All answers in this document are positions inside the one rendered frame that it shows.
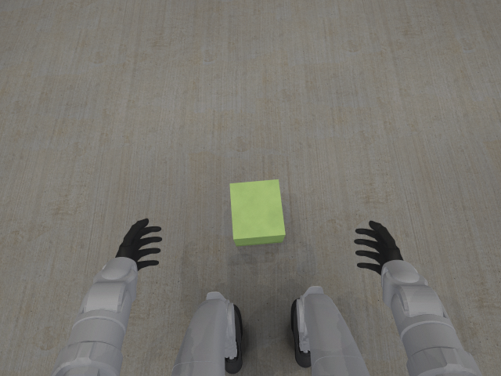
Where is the right robot hand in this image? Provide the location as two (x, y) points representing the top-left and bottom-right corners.
(354, 221), (404, 275)

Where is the robot right foot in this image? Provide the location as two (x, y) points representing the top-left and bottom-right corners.
(291, 298), (311, 367)

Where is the robot right shin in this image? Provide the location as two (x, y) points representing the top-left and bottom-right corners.
(299, 286), (333, 351)

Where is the robot right forearm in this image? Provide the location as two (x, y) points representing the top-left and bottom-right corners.
(381, 260), (482, 376)

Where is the left robot hand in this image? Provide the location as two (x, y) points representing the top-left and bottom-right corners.
(115, 219), (162, 271)

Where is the carton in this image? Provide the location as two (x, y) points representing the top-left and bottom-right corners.
(229, 179), (286, 247)

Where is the robot left forearm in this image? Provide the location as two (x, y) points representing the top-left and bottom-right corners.
(50, 257), (138, 376)

